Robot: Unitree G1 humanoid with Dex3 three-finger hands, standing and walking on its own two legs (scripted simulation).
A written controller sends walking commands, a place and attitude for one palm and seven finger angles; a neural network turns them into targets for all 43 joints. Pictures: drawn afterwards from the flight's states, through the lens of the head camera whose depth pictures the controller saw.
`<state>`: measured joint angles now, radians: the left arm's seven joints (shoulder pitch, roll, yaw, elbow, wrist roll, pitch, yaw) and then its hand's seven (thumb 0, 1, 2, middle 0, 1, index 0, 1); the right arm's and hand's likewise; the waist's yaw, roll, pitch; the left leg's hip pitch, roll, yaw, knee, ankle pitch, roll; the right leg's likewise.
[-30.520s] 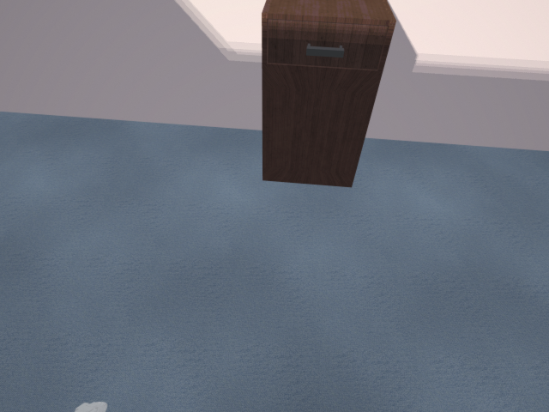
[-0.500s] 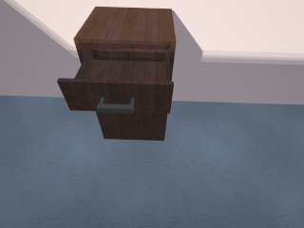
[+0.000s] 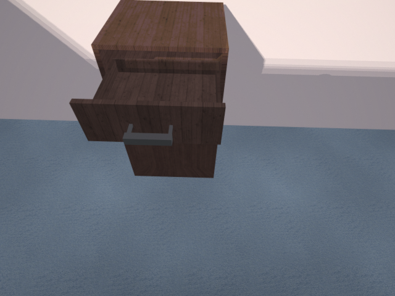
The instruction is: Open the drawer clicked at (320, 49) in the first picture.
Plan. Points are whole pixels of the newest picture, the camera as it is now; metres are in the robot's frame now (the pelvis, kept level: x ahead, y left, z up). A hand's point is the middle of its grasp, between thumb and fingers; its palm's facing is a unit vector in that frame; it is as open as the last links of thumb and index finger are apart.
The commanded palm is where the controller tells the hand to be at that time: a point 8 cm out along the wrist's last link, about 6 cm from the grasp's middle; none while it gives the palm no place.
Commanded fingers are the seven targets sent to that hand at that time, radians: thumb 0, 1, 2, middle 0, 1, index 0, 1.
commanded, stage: look to check the result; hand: left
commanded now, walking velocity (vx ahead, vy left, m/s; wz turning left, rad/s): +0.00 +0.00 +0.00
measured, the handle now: (149, 133) +0.55 +0.17 -0.04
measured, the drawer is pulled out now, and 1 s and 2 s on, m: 0.30 0.30 0.30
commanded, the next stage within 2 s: stand and wait in 0.20 s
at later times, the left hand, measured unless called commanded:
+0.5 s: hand out of the picture +0.00 +0.15 -0.18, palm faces +0.05 -0.99 -0.16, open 7.4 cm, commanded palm none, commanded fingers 0.00 0.90 0.90 -0.20 -0.30 -0.20 -0.30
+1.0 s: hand out of the picture +0.01 +0.15 -0.18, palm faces +0.05 -0.98 -0.17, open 7.4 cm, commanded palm none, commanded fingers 0.00 0.90 0.90 -0.20 -0.30 -0.20 -0.30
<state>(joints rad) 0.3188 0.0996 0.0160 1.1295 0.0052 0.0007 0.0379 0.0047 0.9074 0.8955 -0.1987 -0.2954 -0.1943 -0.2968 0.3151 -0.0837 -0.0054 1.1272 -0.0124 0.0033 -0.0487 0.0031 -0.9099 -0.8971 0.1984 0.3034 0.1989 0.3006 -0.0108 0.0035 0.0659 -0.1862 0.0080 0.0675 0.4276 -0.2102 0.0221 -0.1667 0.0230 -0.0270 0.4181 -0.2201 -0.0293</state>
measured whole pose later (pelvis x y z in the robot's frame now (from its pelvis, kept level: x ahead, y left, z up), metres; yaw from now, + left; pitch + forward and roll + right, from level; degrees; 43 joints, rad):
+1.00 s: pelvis +0.02 -0.01 +0.00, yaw +0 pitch -2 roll +0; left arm 0.30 0.11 0.02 1.13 0.00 -0.01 0.04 0.00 0.91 0.90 -0.20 -0.30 -0.19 -0.30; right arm 0.29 -0.10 -0.01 1.14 -0.01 0.00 -0.05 0.00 -0.91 -0.90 0.20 0.30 0.20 0.30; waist -0.01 0.00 0.07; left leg -0.14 0.02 0.06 0.40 -0.23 0.00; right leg -0.12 0.04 -0.03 0.38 -0.24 -0.04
